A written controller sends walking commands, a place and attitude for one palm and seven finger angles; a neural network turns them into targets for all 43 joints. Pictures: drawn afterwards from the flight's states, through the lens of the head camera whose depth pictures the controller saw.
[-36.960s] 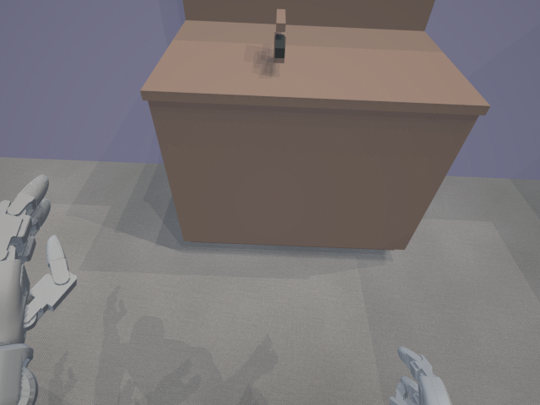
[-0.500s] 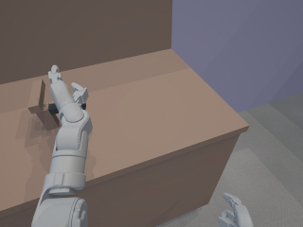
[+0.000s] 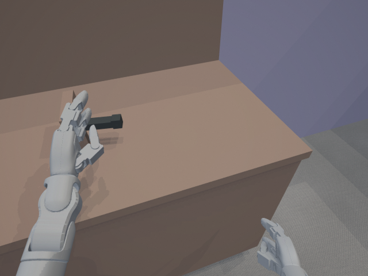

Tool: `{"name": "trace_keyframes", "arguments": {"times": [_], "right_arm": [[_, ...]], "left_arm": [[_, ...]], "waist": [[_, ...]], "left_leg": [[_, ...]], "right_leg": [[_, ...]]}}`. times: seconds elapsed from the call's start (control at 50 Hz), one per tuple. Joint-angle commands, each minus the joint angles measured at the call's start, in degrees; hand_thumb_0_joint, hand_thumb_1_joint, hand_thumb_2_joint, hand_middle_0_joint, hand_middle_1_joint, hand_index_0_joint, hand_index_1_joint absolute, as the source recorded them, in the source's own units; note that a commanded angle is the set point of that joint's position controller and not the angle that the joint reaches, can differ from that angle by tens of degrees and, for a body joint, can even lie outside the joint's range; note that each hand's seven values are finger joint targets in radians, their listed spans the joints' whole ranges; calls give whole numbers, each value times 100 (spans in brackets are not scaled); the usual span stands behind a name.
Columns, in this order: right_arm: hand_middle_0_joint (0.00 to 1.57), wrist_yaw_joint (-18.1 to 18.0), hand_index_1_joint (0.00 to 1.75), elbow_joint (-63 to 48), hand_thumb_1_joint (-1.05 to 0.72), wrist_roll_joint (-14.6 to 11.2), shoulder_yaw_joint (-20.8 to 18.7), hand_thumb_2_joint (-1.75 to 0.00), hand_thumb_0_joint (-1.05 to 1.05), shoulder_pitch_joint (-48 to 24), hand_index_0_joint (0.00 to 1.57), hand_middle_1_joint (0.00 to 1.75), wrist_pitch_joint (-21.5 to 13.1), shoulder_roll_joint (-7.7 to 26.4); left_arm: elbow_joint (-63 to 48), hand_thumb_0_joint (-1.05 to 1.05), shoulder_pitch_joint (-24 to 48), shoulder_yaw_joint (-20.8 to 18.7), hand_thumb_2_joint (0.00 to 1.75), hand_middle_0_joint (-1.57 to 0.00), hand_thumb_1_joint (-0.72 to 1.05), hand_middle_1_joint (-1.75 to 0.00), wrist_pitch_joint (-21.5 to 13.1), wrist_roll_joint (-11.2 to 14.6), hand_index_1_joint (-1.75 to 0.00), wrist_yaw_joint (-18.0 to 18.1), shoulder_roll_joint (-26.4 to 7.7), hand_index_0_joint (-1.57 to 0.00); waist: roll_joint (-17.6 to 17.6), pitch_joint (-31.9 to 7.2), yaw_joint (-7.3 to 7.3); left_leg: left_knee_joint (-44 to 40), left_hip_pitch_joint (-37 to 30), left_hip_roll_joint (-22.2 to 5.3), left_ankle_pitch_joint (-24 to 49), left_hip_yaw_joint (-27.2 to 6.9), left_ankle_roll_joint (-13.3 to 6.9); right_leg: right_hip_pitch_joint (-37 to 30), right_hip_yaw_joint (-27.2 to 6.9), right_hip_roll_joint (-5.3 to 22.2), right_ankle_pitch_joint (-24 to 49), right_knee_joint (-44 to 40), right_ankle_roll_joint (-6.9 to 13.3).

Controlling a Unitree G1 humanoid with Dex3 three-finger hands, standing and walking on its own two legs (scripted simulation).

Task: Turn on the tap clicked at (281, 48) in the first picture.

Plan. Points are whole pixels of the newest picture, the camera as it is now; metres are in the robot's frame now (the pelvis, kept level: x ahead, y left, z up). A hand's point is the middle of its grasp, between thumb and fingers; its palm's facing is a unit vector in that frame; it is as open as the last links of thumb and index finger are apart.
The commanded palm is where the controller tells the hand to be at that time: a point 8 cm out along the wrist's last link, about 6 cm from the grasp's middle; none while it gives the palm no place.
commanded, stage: draw the hand back beside the body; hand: left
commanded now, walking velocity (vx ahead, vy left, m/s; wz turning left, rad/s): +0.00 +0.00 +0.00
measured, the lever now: (117, 121) +0.46 +0.24 +0.09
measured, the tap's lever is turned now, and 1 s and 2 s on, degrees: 78 78 78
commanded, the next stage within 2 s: step back with the hand held close in 0.84 s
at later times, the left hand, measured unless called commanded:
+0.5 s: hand (68, 184) +0.22 +0.24 +0.15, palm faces +0.38 -0.87 -0.32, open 7.4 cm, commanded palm +0.18 +0.28 +0.16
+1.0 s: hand (61, 190) +0.20 +0.24 +0.16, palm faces +0.42 -0.85 -0.34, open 7.4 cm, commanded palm +0.16 +0.28 +0.17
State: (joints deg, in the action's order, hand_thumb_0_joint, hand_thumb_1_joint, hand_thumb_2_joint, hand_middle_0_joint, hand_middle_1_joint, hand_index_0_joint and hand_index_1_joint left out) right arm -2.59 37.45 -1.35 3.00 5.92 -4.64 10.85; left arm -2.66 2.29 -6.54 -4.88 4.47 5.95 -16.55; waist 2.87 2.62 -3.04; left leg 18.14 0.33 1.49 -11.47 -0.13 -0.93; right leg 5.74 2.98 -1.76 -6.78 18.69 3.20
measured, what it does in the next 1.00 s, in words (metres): stands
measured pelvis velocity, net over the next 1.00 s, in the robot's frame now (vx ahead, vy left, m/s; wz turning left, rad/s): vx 0.01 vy -0.01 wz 0.01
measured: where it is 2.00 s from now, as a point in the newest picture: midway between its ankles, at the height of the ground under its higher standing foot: outside the picture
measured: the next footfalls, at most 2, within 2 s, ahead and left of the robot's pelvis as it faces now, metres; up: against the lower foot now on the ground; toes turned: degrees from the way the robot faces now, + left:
none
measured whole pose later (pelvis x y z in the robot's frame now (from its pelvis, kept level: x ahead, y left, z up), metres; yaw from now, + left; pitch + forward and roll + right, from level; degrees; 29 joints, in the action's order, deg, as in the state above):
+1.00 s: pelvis +0.01 -0.01 +0.00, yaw +1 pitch -7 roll +0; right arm -2.7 37.7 -0.1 1.5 9.0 -7.1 12.3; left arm -18.9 -22.1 -14.4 -6.6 4.4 5.6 -18.7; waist 4.1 2.5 -4.2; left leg 21.0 0.5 0.3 -13.6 -1.1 -0.3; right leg 4.2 4.0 -3.0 -7.6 18.4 3.7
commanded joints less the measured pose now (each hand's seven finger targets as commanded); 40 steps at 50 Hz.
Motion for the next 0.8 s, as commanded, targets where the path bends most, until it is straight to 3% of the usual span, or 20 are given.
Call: {"name": "trace_keyframes", "arguments": {"times": [0.0, 0.02, 0.08, 0.12, 0.2, 0.22, 0.3, 0.32, 0.4, 0.42, 0.54, 0.6, 0.68, 0.74, 0.78], "right_arm": [[20, -1, 30, -1027, -90, 38, -242, -90, 0, -716, 20, 30, -155, 634], [20, 9, 30, -1028, -90, 41, -241, -90, 0, -736, 20, 30, -140, 634], [20, 28, 30, -1124, -90, 76, -239, -90, 0, -764, 20, 30, -184, 593], [20, 31, 30, -1133, -90, 96, -231, -90, 0, -777, 20, 30, -266, 614], [20, 39, 30, -1043, -90, 115, -271, -90, 0, -665, 20, 30, -402, 688], [20, 40, 30, -1023, -90, 100, -274, -90, 0, -723, 20, 30, -429, 699], [20, 37, 30, -950, -90, 119, -338, -90, 0, -621, 20, 30, -454, 760], [20, 40, 30, -927, -90, 112, -344, -90, 0, -646, 20, 30, -456, 770], [20, 40, 30, -969, -90, 140, -384, -90, 0, -627, 20, 30, -449, 754], [20, 41, 30, -955, -90, 136, -381, -90, 0, -651, 20, 30, -450, 758], [20, 39, 30, -1000, -90, 158, -384, -90, 0, -601, 20, 30, -507, 719], [20, 18, 30, -977, -90, 144, -393, -90, 0, -605, 20, 30, -537, 750], [20, -42, 30, -916, -90, 124, -390, -90, 0, -613, 20, 30, -548, 752], [20, -46, 30, -918, -90, 121, -391, -90, 0, -662, 20, 30, -569, 725], [20, -42, 30, -936, -90, 134, -379, -90, 0, -661, 20, 30, -597, 709]], "left_arm": [[-1363, 0, 534, -1060, 90, -18, 90, -25, -381, 50, -25, -6, -1274, -18], [-1463, 0, 367, -1254, 90, -18, 90, -25, -406, 59, -25, -11, -1418, -18], [-2047, 0, 371, -1185, 90, -19, 90, -26, -443, 52, -26, -11, -1351, -19], [-2450, 0, 451, -1107, 90, -19, 90, -27, -478, -1, -27, 0, -1311, -19], [-2353, 0, -1, -837, 90, -19, 90, -28, -461, -30, -28, 23, -1025, -19], [-2384, 0, -87, -753, 90, -19, 90, -28, -462, -50, -28, 6, -926, -19], [-2305, 0, -694, -869, 90, -20, 90, -29, -491, -26, -29, 20, -962, -20], [-2337, 0, -835, -999, 90, -20, 90, -30, -497, -38, -30, 25, -1057, -20], [-2601, 0, -1317, -1363, 90, -20, 90, -30, -549, -2, -30, 42, -1291, -20], [-2764, 0, -1351, -1453, 90, -20, 90, -30, -573, -16, -30, 42, -1371, -20], [-3014, 0, -1942, -1508, 90, -20, 90, -30, -565, -24, -30, 57, -1274, -20], [-2933, 0, -1642, -1294, 90, -20, 90, -30, -531, -17, -30, 40, -1149, -20], [-2560, 0, -1521, -1295, 90, -20, 90, -30, -516, -12, -30, 70, -1142, -20], [-2702, 0, -1459, -1353, 90, -20, 90, -30, -561, -33, -30, 92, -1211, -20], [-2712, 0, -1625, -1394, 90, -20, 90, -30, -566, -20, -30, 105, -1238, -20]], "waist": [[-219, -883, -111], [-3, -815, -143], [127, -854, -94], [400, -827, -54], [76, -675, 4], [145, -541, 24], [-210, -495, -31], [-17, -488, -46], [-201, -678, -127], [-19, -649, -116], [390, -519, -130], [-92, -401, -29], [-206, -191, -24], [160, -391, -62], [55, -468, -103]], "left_leg": [[-471, 566, -197, 229, -192, -58], [-497, 578, -202, 258, -240, -26], [-406, 477, -223, 472, -214, -19], [-417, 349, -233, 553, -259, 16], [-385, 281, -258, 634, -260, -11], [-406, 266, -251, 608, -266, -13], [-342, 343, -248, 626, -251, -55], [-353, 338, -226, 643, -253, -41], [-229, 390, -237, 828, -238, -64], [-237, 414, -221, 788, -253, -36], [-108, 441, -239, 917, -194, -28], [-79, 407, -267, 740, -197, -81], [-89, 479, -235, 328, -208, -129], [-85, 419, -194, 303, -195, -119], [-81, 426, -200, 391, -206, -117]], "right_leg": [[-808, -320, 229, -192, -383, -48], [-804, -321, 218, -194, -391, -32], [-817, -346, 237, 36, -409, -28], [-724, -326, 215, 66, -423, -5], [-628, -294, 214, 134, -452, -19], [-528, -296, 201, 57, -484, -19], [-562, -289, 233, 92, -455, -45], [-567, -290, 229, 83, -451, -32], [-734, -320, 276, 308, -383, -46], [-716, -318, 263, 240, -383, -33], [-632, -342, 305, 432, -368, -13], [-430, -346, 302, 250, -409, -73], [-242, -354, 306, -237, -501, -95], [-348, -373, 328, -265, -474, -71], [-446, -366, 344, -171, -439, -73]]}}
